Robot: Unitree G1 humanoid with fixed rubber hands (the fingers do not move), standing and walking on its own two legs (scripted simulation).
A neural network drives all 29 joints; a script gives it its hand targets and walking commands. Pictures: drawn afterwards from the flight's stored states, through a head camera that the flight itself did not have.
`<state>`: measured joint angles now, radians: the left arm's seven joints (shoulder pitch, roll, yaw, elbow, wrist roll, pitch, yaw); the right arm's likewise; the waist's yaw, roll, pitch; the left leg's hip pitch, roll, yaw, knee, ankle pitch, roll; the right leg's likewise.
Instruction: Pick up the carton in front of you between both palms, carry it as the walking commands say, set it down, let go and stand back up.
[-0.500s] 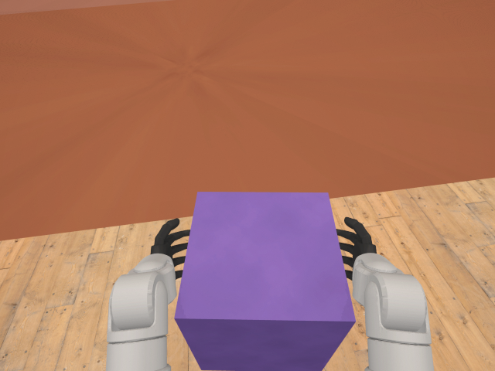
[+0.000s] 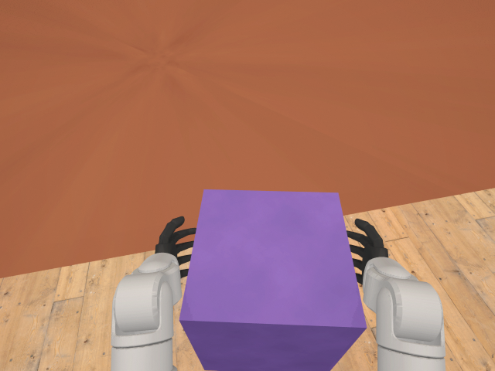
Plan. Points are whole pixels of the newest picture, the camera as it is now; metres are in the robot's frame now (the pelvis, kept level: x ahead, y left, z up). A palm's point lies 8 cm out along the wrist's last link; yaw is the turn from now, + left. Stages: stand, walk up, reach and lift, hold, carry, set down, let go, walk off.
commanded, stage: carry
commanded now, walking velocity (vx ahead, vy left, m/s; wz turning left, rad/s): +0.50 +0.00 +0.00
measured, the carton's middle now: (267, 286) +0.27 -0.01 +0.00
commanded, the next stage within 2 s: none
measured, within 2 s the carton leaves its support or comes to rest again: neither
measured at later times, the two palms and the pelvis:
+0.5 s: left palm (193, 138) +0.58 +0.14 +0.06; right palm (325, 125) +0.62 -0.15 +0.06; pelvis +0.34 -0.04 +0.00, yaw +6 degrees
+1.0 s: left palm (189, 28) +1.02 +0.20 +0.13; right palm (290, 24) +1.02 -0.10 +0.13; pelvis +0.66 +0.04 -0.01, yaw +2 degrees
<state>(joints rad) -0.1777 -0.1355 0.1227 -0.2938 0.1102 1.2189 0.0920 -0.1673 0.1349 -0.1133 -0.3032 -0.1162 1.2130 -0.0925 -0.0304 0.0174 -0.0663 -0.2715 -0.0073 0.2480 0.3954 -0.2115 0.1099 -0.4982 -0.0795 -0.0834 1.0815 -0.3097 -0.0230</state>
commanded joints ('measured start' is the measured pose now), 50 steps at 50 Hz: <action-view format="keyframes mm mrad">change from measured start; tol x32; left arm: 1 -479 -952 -730 -82 -393 -42 -253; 33 -480 -883 -746 -191 -448 -46 -276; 50 -1228 -789 -585 72 -487 97 -172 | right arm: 1 -552 951 759 -123 462 -24 273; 31 -444 952 758 -135 396 -62 237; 50 -1278 797 593 39 566 101 210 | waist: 1 13 56 -292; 14 24 156 -193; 18 79 -283 -405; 50 -6 79 -427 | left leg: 1 330 291 -317 -206 166 40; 15 342 186 -1 171 808 -57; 19 -398 33 -231 990 -241 -91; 36 -316 58 -49 155 204 -78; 40 101 -46 40 67 105 -48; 43 574 404 -806 -123 -71 171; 50 368 295 -373 -51 249 90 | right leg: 1 -129 -21 1 -133 57 11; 15 320 146 -247 -639 238 -29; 18 836 -345 637 -854 65 -269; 39 614 -123 -134 -615 731 -65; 43 -132 131 21 272 -195 6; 50 -199 -3 63 134 -8 -27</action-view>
